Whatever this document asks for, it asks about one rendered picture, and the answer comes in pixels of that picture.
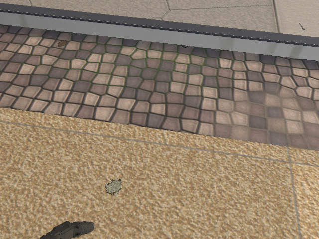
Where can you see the robot left hand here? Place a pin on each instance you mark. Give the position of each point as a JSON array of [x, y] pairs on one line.
[[69, 230]]

